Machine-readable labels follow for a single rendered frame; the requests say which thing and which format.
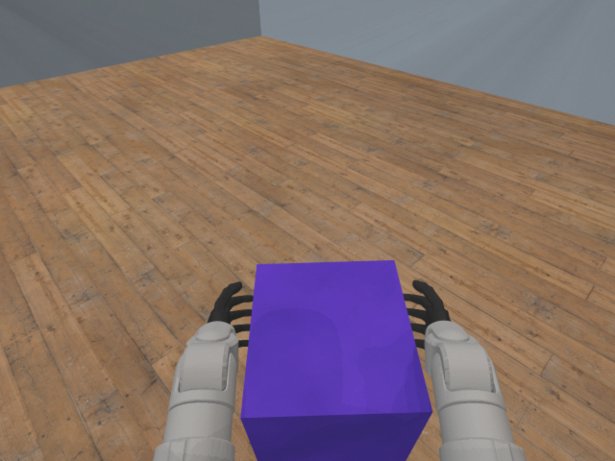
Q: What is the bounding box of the right robot forearm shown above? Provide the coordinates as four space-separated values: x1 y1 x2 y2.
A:
425 321 527 461

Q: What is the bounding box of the left robot forearm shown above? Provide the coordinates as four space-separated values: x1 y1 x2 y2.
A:
153 321 238 461

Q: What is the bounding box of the robot right hand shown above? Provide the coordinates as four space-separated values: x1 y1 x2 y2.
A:
403 280 451 349

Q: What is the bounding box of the carton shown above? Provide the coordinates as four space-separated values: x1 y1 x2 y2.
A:
240 260 432 461

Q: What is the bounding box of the robot left hand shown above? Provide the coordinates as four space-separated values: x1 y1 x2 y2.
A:
208 281 254 348

